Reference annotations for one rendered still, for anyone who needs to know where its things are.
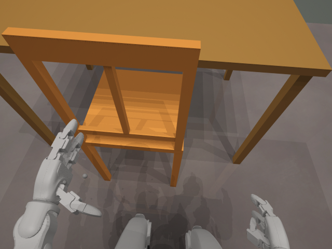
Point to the chair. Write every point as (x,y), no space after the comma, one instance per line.
(130,109)

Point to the table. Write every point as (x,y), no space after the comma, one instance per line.
(268,36)

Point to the right robot thigh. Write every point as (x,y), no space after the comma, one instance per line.
(201,239)

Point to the robot thigh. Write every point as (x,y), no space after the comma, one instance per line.
(201,239)
(136,234)

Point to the left robot thigh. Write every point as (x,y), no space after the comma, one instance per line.
(136,234)

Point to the robot right hand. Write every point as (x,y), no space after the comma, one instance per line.
(272,234)

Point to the robot left hand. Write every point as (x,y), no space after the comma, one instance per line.
(57,167)

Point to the left robot forearm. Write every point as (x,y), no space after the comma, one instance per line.
(36,228)

